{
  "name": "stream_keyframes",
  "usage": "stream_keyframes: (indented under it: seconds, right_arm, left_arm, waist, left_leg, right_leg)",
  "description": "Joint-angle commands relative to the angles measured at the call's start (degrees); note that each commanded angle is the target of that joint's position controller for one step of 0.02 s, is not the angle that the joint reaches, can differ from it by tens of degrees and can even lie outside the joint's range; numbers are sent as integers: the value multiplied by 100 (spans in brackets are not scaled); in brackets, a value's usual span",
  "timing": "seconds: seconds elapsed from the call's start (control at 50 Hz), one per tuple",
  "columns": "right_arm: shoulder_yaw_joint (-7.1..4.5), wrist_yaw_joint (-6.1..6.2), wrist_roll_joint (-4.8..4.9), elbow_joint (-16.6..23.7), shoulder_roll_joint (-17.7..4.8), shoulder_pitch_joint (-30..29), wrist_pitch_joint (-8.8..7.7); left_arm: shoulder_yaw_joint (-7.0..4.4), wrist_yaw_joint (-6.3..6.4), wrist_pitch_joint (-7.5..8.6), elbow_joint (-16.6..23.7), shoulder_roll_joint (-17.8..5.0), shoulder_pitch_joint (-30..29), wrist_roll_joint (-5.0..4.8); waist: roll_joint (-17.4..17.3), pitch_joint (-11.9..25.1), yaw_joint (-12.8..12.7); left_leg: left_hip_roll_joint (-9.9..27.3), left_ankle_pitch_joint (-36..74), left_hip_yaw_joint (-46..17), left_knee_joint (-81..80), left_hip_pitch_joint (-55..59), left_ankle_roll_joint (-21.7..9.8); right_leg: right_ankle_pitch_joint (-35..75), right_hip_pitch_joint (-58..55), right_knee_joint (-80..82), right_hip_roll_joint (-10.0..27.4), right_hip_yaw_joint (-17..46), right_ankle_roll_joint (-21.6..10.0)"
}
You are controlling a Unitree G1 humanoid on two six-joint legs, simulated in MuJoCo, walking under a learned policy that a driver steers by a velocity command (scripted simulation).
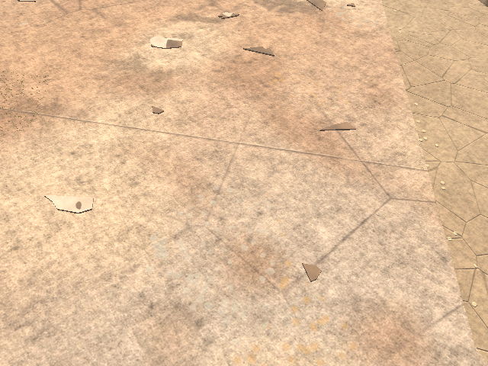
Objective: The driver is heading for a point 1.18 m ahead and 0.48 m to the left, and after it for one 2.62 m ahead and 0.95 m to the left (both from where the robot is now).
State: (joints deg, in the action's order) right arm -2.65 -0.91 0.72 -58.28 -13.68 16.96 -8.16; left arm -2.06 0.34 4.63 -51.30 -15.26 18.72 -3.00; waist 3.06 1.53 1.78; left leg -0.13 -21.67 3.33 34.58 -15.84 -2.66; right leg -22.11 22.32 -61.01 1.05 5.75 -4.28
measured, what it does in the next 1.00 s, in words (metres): walks ahead, turning left: right foot, then left foot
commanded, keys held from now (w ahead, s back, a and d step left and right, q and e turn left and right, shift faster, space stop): w+shift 0.28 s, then w+q+shift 0.18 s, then q+shift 0.54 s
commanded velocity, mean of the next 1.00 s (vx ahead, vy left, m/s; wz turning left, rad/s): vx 0.61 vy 0.00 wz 0.49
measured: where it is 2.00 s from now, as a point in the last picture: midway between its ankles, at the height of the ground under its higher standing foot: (215, 288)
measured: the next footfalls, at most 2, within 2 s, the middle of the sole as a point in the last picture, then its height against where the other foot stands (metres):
right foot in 0.40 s outside the picture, level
left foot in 0.82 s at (184, 294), level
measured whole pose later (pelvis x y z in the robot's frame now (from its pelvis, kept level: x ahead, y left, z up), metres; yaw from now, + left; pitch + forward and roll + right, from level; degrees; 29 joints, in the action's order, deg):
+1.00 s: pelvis +0.61 +0.05 +0.00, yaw +30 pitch +1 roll -3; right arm -4.6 -0.9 0.4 -35.1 -17.6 14.3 -0.3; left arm -2.7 0.7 2.0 -41.0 -16.2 -2.8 0.4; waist 0.6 -7.8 2.8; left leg -8.6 -4.7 -5.2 29.9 -24.7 -7.3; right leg -23.8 30.5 -67.3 -1.9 8.2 1.3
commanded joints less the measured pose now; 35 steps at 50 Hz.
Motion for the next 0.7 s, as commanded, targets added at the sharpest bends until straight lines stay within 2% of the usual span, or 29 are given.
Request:
stream_keyframes:
  seconds: [0.02,0.04,0.06,0.1,0.16,0.22,0.28,0.3,0.32,0.34,0.36,0.38,0.4,0.42,0.44,0.46,0.48,0.5,0.52,0.54,0.56,0.58,0.62,0.64,0.66,0.7]
  right_arm:
    - [30,-116,-96,95,-619,619,-44]
    - [80,-130,-111,169,-521,459,7]
    - [124,-107,-109,177,-404,458,54]
    - [140,-18,-82,86,-448,832,63]
    - [169,117,-58,63,-477,1137,79]
    - [188,194,-22,75,-519,1475,99]
    - [174,223,18,101,-579,1672,167]
    - [161,225,30,111,-587,1745,199]
    - [137,232,17,138,-658,1721,232]
    - [93,240,-31,161,-787,1687,267]
    - [38,246,-108,176,-949,1644,312]
    - [-6,235,-210,199,-1090,1522,384]
    - [-3,226,-278,337,-1128,1157,426]
    - [161,188,-344,647,-329,1506,331]
    - [310,124,82,615,251,2087,126]
    - [81,147,408,850,-521,1222,44]
    - [36,177,447,1053,-633,527,55]
    - [37,217,322,1128,-510,254,102]
    - [-43,244,196,1114,-482,270,227]
    - [-57,228,204,1109,-267,629,395]
    - [-76,227,232,1120,-160,768,560]
    - [-85,223,225,1240,-108,688,680]
    - [-86,196,114,1600,-152,286,749]
    - [-82,139,46,1703,-191,156,743]
    - [-97,55,-11,1718,-265,105,726]
    - [-162,-113,-44,1790,-433,-3,746]
  left_arm:
    - [88,-91,350,1057,-161,-1106,48]
    - [45,-103,306,1015,-241,-999,170]
    - [15,-146,233,979,-285,-938,201]
    - [5,-148,121,956,-233,-977,200]
    - [28,-141,135,1266,-138,-1814,173]
    - [81,-275,216,1527,34,-2550,102]
    - [80,-443,277,1725,25,-2985,52]
    - [76,-486,304,1816,-2,-3150,58]
    - [48,-508,322,1896,-80,-3184,59]
    - [-10,-492,321,1932,-231,-3038,62]
    - [-104,-434,295,1897,-469,-2623,41]
    - [-255,-338,252,1699,-802,-1655,-19]
    - [-390,-213,181,1268,-1047,-62,-68]
    - [-510,-101,129,987,-1605,952,144]
    - [-464,-207,205,885,-1473,1068,252]
    - [-354,-191,227,812,-891,689,267]
    - [-283,-170,237,768,-608,345,310]
    - [-263,-184,268,704,-533,-110,393]
    - [-221,-198,307,665,-323,-508,493]
    - [-209,-202,308,589,-222,-777,539]
    - [-194,-206,309,566,-103,-1082,461]
    - [-198,-190,326,546,-133,-1342,395]
    - [-253,-94,347,593,-400,-1760,346]
    - [-292,-39,344,633,-550,-1838,336]
    - [-326,19,322,671,-668,-1842,305]
    - [-388,103,275,686,-940,-1653,159]
  waist:
    - [-648,-621,147]
    - [-716,-644,4]
    - [-843,-733,-63]
    - [-854,-849,-11]
    - [-618,-1082,157]
    - [-686,-1209,334]
    - [-688,-1306,314]
    - [-720,-1310,308]
    - [-821,-1224,194]
    - [-1017,-986,10]
    - [-1290,-576,-289]
    - [-1528,75,-830]
    - [-1539,832,-1658]
    - [-196,2068,-1451]
    - [1606,3270,-1033]
    - [1338,2028,-1133]
    - [723,969,-1077]
    - [-131,382,-775]
    - [-238,74,-449]
    - [83,-23,-125]
    - [171,-217,59]
    - [302,-483,176]
    - [338,-842,321]
    - [280,-821,320]
    - [123,-642,276]
    - [11,-253,164]
  left_leg:
    - [2115,-1939,-3688,-2429,2022,-1034]
    - [1737,-1381,-2986,-2501,1592,-850]
    - [1482,-1017,-2499,-2629,1277,-731]
    - [1271,-330,-1941,-2934,1118,-766]
    - [1123,850,-1244,-3253,1015,-766]
    - [1138,1584,-790,-3560,1173,-721]
    - [1282,2095,-486,-3476,1838,-656]
    - [1356,2613,-529,-3313,1981,-665]
    - [1416,3602,-556,-3028,2137,-666]
    - [1496,4899,-637,-2628,2325,-648]
    - [1570,6272,-719,-2026,2532,-610]
    - [1563,7265,-736,-921,2434,-561]
    - [1347,6682,-651,789,1150,-392]
    - [613,3366,-702,3004,-960,-283]
    - [-90,-361,-1367,4502,-2071,-209]
    - [238,-169,-1409,4928,-2692,-318]
    - [431,105,-1180,4978,-2905,-269]
    - [689,368,-1111,4687,-2544,-196]
    - [865,460,-1094,4391,-2045,-131]
    - [969,320,-1074,4281,-1609,-31]
    - [1043,84,-990,4057,-1464,28]
    - [1071,43,-872,3860,-1495,102]
    - [1040,663,-644,2934,-1602,201]
    - [973,1226,-476,2266,-1409,217]
    - [833,2005,-285,1596,-1066,196]
    - [574,2811,-23,907,-714,142]
  right_leg:
    - [888,3998,-1616,597,137,-236]
    - [1183,3557,-1165,726,60,-146]
    - [1458,3251,-885,772,-44,-18]
    - [1914,3123,-544,708,-293,208]
    - [2567,2975,674,580,-598,366]
    - [3151,2470,1794,388,-859,330]
    - [3140,2229,2687,256,-881,192]
    - [2966,2031,2865,170,-885,154]
    - [2711,1744,3000,32,-910,108]
    - [2439,1301,3037,-146,-934,63]
    - [2083,687,2947,-324,-940,-10]
    - [1711,-472,2816,-462,-958,-154]
    - [1559,-2605,2616,-100,-651,-299]
    - [-441,-5063,2499,1450,1454,-615]
    - [-3086,-5840,4010,2384,4314,-1203]
    - [-3034,-4947,4724,2135,4088,-769]
    - [-1427,-3989,4604,2034,2882,-565]
    - [555,-2831,4614,1923,1912,-531]
    - [2118,-1968,4590,1692,1025,-463]
    - [3130,-1432,4587,1670,370,-492]
    - [3642,-1033,4675,1587,-129,-463]
    - [3900,-628,4857,1584,-521,-455]
    - [4119,-149,5131,1434,-1163,-469]
    - [4061,-71,5132,1276,-1481,-475]
    - [3958,-158,4993,1082,-1784,-434]
    - [4127,-771,4643,1119,-1928,-352]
